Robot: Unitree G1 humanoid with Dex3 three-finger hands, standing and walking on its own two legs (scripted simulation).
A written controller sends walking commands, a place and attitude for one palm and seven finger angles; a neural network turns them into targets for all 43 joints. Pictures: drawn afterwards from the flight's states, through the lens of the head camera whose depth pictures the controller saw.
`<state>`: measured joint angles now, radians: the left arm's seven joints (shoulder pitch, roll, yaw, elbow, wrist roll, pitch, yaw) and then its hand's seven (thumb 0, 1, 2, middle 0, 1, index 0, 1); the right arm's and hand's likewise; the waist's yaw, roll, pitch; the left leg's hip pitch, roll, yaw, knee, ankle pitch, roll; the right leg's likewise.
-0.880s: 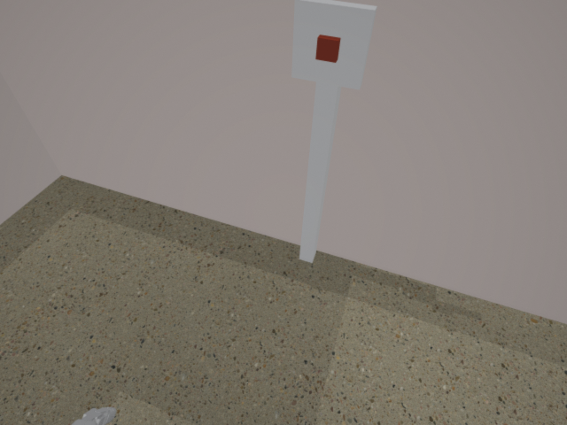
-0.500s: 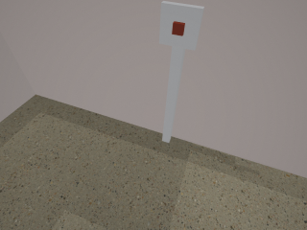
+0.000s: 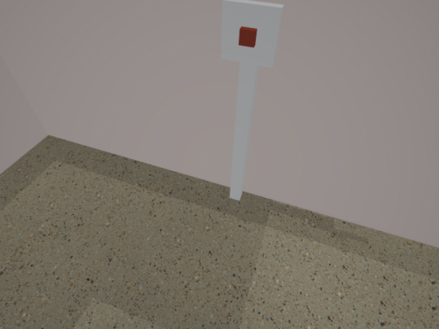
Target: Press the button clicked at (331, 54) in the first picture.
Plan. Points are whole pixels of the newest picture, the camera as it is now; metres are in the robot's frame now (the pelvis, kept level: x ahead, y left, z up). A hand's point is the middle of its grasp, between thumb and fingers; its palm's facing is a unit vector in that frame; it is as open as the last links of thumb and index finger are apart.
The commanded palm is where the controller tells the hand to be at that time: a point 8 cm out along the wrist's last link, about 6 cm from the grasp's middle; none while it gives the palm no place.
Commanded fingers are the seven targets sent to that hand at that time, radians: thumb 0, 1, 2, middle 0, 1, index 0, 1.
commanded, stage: look at it before walking up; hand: left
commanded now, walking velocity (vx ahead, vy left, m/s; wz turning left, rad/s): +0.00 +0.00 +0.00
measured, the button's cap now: (247, 36) +0.90 -0.03 +0.14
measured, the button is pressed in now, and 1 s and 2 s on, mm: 0 0 0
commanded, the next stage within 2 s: turn to face it in 0.56 s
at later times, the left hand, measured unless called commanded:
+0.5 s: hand out of the picture +0.08 +0.24 -0.16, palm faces -0.03 -0.94 -0.33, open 7.4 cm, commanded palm none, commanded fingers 0.00 0.90 0.90 -0.20 -0.30 -0.20 -0.30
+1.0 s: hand out of the picture +0.07 +0.21 -0.17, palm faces -0.09 -0.96 -0.27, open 7.4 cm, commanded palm none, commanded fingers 0.00 0.90 0.90 -0.20 -0.30 -0.20 -0.30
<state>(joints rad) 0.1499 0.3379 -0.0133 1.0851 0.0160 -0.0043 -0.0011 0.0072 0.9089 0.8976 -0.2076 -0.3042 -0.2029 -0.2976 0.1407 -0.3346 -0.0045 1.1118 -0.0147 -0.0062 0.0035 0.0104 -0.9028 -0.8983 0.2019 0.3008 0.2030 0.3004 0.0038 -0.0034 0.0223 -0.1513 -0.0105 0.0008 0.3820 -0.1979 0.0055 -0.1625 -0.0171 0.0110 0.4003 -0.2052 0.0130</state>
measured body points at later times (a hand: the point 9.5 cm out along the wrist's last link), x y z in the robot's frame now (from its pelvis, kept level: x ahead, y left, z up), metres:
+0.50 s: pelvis +0.01 +0.00 +0.00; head +0.01 +0.00 +0.45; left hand +0.08 +0.29 -0.13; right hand +0.09 -0.30 -0.13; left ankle +0.01 +0.12 -0.74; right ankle +0.01 -0.13 -0.74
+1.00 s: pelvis +0.00 +0.00 -0.01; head +0.02 +0.00 +0.44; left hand +0.07 +0.26 -0.15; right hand +0.06 -0.27 -0.15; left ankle +0.01 +0.12 -0.74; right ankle +0.01 -0.13 -0.74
